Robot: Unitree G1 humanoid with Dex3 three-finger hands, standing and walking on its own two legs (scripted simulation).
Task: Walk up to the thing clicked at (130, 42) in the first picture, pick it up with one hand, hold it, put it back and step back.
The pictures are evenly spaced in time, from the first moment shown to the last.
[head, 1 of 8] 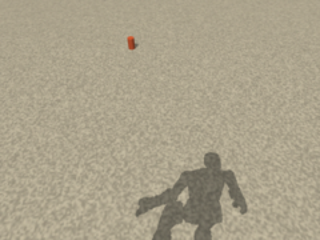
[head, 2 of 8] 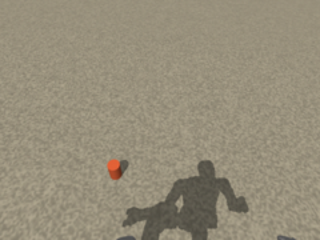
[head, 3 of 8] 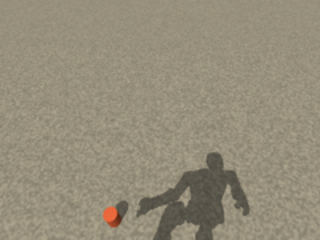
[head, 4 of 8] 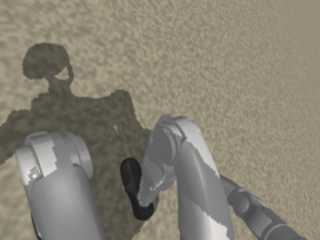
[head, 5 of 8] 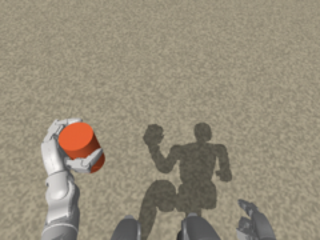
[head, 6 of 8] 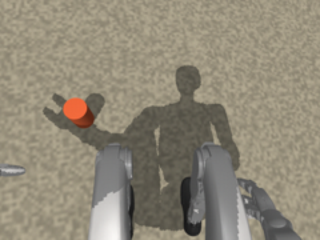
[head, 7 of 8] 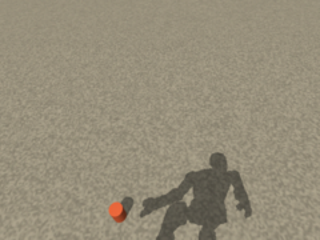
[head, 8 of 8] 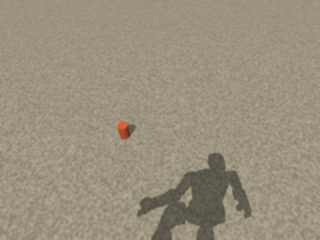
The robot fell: no
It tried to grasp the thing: yes
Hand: left
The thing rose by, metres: 0.70
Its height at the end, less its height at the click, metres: +0.00
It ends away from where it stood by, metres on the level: 0.01
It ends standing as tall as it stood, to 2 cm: yes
